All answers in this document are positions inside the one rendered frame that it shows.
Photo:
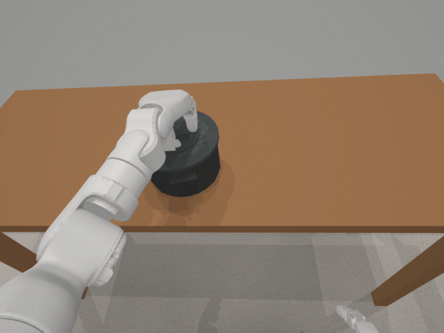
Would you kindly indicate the lid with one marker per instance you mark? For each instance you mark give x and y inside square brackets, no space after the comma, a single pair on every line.
[194,150]

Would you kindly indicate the left robot forearm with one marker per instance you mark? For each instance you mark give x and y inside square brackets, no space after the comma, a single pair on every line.
[113,191]

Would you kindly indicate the table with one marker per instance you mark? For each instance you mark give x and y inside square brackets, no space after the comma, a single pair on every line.
[360,154]

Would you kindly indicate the left robot upper arm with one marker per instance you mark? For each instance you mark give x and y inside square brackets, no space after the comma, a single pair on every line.
[46,298]

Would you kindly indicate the knob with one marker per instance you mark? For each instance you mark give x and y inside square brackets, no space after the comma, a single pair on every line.
[180,129]

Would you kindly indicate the robot left hand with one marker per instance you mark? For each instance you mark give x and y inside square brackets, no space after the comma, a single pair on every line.
[180,104]

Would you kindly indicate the pot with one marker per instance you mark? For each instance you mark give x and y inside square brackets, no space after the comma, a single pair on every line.
[191,181]

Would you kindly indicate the robot right hand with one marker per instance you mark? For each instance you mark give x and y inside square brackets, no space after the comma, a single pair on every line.
[355,320]

